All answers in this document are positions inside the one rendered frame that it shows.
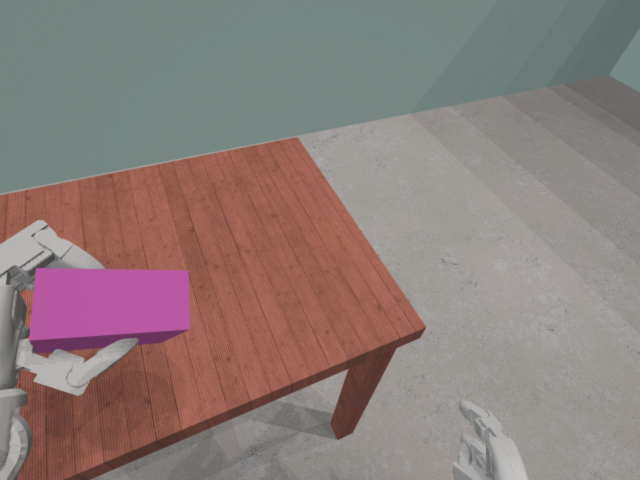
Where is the table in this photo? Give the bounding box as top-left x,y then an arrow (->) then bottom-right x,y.
0,137 -> 426,480

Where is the sponge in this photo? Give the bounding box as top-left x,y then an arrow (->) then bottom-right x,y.
29,268 -> 190,353

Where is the left robot forearm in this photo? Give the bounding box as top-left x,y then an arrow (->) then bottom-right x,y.
0,388 -> 32,480

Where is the left robot hand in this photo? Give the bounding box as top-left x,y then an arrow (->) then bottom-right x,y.
0,220 -> 139,396

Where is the right robot hand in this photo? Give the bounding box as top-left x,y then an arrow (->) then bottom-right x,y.
453,399 -> 530,480

